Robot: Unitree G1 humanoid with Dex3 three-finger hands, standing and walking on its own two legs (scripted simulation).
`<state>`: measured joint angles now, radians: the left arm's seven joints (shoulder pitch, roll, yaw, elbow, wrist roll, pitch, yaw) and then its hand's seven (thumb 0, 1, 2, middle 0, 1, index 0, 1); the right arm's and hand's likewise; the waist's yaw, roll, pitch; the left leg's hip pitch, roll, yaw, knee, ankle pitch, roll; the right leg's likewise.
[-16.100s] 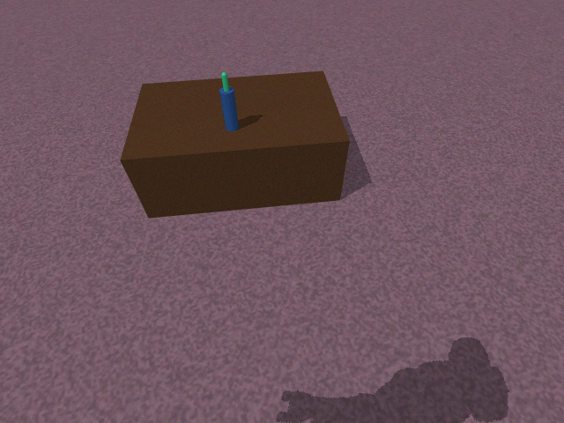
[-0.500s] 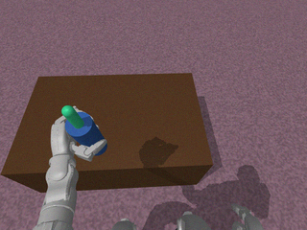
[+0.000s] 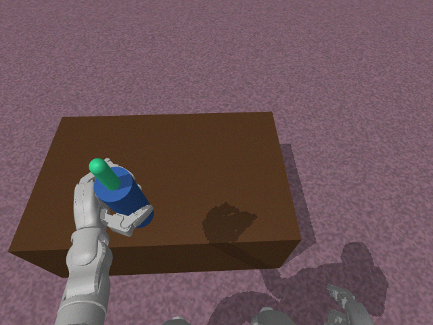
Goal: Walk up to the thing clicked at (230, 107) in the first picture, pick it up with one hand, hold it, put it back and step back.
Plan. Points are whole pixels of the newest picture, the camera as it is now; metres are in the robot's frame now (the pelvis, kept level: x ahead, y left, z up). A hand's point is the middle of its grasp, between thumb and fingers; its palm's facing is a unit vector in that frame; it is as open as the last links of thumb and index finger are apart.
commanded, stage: hold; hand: left
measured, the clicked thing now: (123, 195) +0.33 +0.17 +0.07
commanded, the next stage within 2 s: none
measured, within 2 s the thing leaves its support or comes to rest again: neither
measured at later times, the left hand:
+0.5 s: hand (122, 198) +0.33 +0.17 +0.05, palm faces +0.15 -0.99 +0.00, open 9.0 cm
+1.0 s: hand (122, 196) +0.33 +0.17 +0.06, palm faces +0.13 -0.99 -0.01, open 9.0 cm
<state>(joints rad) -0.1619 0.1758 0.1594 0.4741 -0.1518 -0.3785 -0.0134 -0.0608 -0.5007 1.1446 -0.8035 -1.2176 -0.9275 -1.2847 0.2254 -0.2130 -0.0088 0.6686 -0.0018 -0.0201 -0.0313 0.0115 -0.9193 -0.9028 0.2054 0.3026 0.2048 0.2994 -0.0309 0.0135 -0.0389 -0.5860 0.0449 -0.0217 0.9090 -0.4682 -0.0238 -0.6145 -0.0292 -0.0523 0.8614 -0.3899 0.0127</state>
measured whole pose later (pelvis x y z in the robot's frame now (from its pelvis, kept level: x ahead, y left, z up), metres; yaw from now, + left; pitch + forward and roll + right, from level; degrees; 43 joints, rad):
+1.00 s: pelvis +0.00 +0.00 +0.01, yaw +0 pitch +6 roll -1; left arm -0.14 0.17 0.15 0.45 -0.15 -0.37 -0.02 -0.06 -0.49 1.14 -0.79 -1.23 -0.92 -1.30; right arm 0.23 -0.21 -0.01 0.68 0.00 -0.04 -0.03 0.01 -0.92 -0.90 0.21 0.30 0.20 0.30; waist -0.02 0.01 -0.01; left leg -0.51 0.04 -0.02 0.84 -0.44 -0.02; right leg -0.53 -0.03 -0.05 0.79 -0.36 0.02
